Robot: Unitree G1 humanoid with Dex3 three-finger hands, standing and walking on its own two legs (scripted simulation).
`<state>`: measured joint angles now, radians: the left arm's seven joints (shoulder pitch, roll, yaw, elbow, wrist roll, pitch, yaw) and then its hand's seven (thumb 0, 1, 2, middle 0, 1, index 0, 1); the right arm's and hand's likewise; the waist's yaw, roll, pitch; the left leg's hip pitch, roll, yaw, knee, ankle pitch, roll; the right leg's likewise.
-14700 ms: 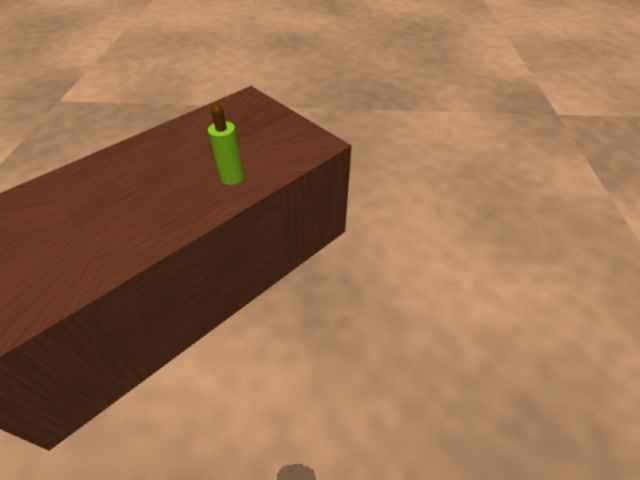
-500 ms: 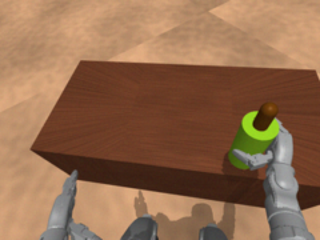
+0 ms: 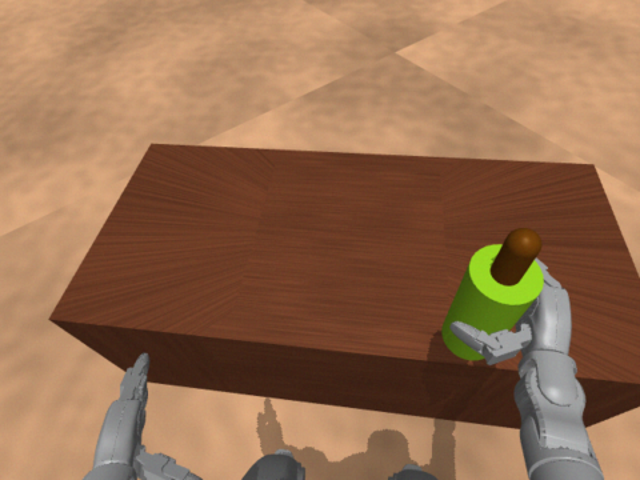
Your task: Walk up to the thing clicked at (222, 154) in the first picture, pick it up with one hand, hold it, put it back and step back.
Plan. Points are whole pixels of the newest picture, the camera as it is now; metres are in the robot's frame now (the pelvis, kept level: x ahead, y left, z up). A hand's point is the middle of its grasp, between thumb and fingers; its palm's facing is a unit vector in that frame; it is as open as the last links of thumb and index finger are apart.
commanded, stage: lift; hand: right
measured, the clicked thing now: (491, 295) +0.34 -0.16 +0.05
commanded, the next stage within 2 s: hold in 0.12 s
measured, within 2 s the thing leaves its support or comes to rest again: neither
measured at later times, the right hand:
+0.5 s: hand (498, 307) +0.33 -0.17 +0.04, palm faces +0.14 +0.99 +0.00, open 10.7 cm
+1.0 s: hand (494, 306) +0.32 -0.16 +0.05, palm faces +0.14 +0.99 +0.00, open 10.7 cm
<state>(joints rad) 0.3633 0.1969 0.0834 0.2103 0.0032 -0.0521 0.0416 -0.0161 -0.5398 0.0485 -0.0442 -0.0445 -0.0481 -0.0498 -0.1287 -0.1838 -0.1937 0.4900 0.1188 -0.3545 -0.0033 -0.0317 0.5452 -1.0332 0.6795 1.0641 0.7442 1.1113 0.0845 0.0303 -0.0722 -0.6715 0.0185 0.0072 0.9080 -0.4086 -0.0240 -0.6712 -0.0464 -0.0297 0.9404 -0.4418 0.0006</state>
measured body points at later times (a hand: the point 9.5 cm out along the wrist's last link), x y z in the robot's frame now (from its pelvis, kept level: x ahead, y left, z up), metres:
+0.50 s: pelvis +0.00 +0.00 +0.01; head +0.04 -0.02 +0.46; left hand +0.16 +0.26 -0.02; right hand +0.31 -0.22 +0.04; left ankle +0.02 +0.14 -0.69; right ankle +0.01 -0.12 -0.69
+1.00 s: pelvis +0.00 +0.00 +0.02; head +0.03 -0.01 +0.47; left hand +0.16 +0.27 -0.02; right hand +0.31 -0.22 +0.05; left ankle +0.02 +0.14 -0.69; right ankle +0.01 -0.12 -0.69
